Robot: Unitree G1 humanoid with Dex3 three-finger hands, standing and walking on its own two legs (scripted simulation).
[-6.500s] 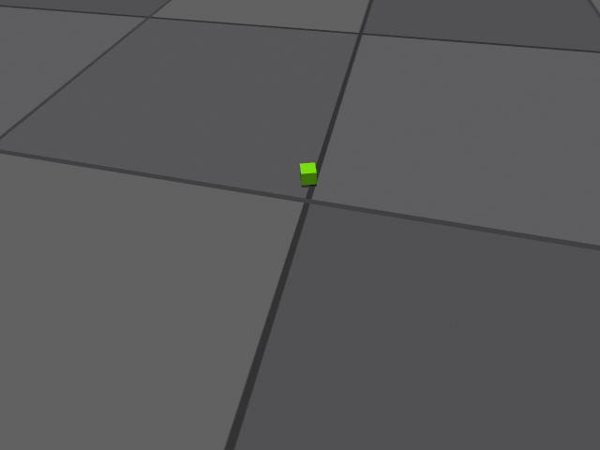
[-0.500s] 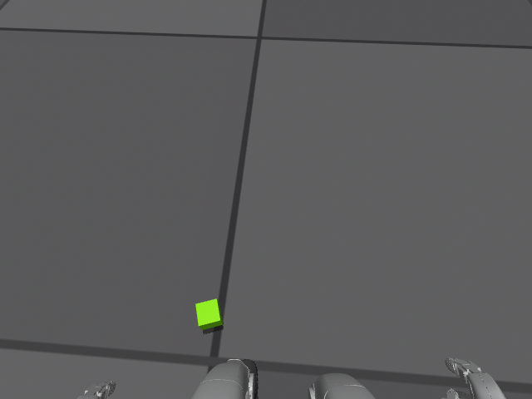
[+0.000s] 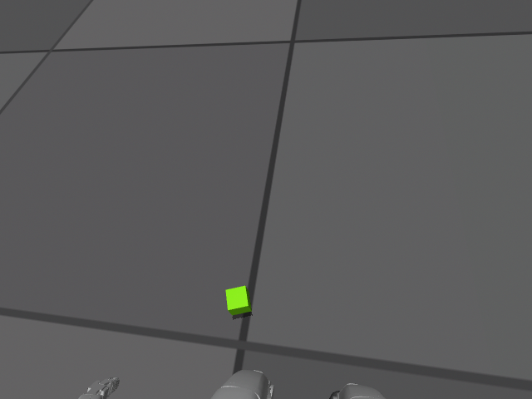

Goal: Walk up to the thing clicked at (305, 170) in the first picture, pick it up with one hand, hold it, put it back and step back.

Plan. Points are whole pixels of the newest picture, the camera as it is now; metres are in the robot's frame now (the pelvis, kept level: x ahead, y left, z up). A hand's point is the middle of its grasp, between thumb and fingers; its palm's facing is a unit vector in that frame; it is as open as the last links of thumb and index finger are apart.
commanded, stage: walk up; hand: left
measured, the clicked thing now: (238, 300) +0.45 +0.24 -0.73
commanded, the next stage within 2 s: stand in 1.02 s
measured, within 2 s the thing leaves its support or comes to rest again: neither
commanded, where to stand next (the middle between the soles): +0.05 +0.02 m, yaw -3 degrees
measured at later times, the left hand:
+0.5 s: hand out of the picture +0.07 +0.26 -0.15, palm faces +0.00 -0.92 -0.40, open 7.4 cm
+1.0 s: hand out of the picture +0.09 +0.29 -0.17, palm faces -0.04 -0.93 -0.37, open 7.4 cm
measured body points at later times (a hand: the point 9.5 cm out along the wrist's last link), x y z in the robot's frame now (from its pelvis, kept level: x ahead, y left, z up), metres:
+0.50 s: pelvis +0.02 +0.00 -0.02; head +0.05 -0.02 +0.43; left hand +0.07 +0.31 -0.12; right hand +0.12 -0.31 -0.14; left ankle -0.03 +0.13 -0.72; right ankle +0.10 -0.12 -0.73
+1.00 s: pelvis +0.00 +0.02 -0.02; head +0.04 +0.03 +0.43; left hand +0.09 +0.33 -0.14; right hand +0.05 -0.31 -0.13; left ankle -0.01 +0.16 -0.73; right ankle +0.00 -0.11 -0.74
